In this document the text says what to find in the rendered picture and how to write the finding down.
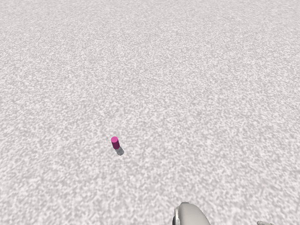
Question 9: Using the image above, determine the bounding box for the can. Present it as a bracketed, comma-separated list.
[111, 136, 120, 149]

